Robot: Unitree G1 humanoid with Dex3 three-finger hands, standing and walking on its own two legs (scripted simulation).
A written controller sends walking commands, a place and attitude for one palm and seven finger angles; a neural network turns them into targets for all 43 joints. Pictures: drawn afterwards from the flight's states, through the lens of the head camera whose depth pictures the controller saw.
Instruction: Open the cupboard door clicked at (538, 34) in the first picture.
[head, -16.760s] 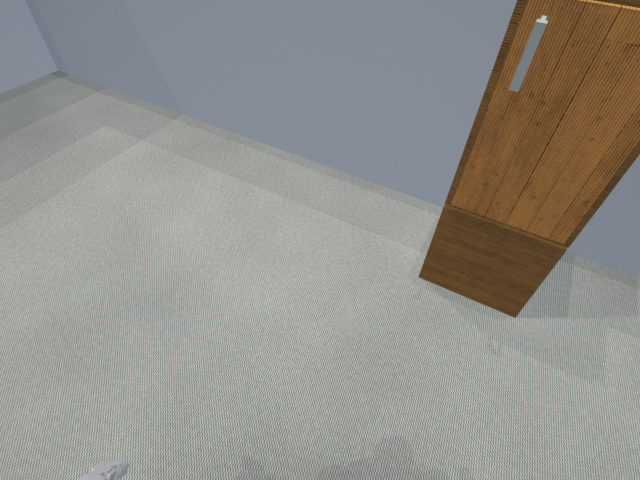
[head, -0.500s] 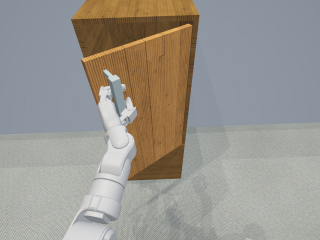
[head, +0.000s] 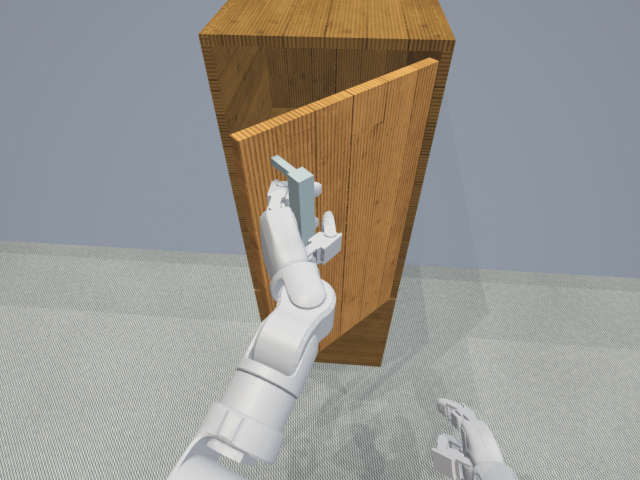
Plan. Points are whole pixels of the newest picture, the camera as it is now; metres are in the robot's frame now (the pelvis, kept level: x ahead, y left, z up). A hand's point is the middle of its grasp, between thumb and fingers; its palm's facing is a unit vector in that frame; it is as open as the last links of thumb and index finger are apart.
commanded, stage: open thumb and fingers to let go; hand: left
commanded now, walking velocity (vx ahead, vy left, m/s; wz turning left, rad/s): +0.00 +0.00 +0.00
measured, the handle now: (292, 212) +0.40 +0.07 +0.15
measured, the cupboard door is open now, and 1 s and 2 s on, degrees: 44 45 47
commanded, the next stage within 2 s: slide the hand sideways off the handle in 0.62 s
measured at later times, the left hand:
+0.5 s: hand (332, 244) +0.36 +0.02 +0.14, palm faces +0.40 -0.91 -0.06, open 14.6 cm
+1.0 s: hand (318, 264) +0.33 +0.04 +0.14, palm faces -0.11 -0.99 -0.06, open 16.4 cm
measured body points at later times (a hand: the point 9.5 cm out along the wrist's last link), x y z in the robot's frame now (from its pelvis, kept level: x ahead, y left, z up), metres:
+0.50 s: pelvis -0.02 -0.01 +0.00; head -0.02 -0.03 +0.45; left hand +0.33 +0.07 +0.15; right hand +0.14 -0.22 -0.12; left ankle -0.02 +0.14 -0.73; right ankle -0.01 -0.12 -0.73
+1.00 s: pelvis -0.04 +0.01 +0.00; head -0.05 -0.01 +0.45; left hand +0.33 +0.09 +0.14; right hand +0.12 -0.21 -0.10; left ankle -0.02 +0.14 -0.73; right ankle +0.00 -0.12 -0.73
